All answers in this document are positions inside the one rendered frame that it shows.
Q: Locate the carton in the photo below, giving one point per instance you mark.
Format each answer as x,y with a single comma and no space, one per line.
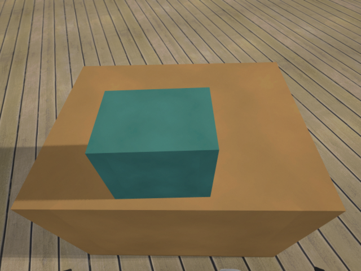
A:
155,143

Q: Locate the pedestal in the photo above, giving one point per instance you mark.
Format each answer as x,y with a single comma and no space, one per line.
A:
270,189

